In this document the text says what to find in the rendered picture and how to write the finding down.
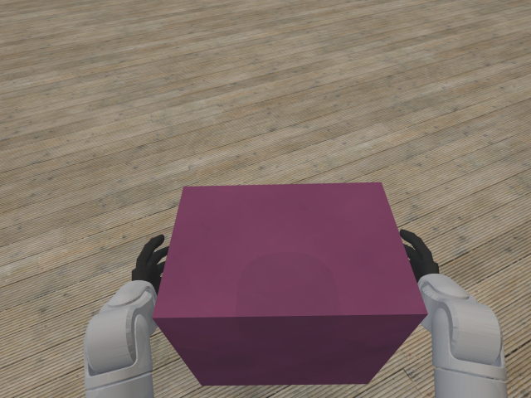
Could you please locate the right robot forearm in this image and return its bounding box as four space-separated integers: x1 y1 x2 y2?
417 274 508 398

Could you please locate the robot right hand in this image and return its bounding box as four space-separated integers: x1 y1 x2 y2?
400 229 439 283

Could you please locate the left robot forearm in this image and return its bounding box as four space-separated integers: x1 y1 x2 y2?
84 280 158 398

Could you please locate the robot left hand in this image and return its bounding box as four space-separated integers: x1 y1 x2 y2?
132 235 169 296

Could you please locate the carton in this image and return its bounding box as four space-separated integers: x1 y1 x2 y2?
152 182 428 386

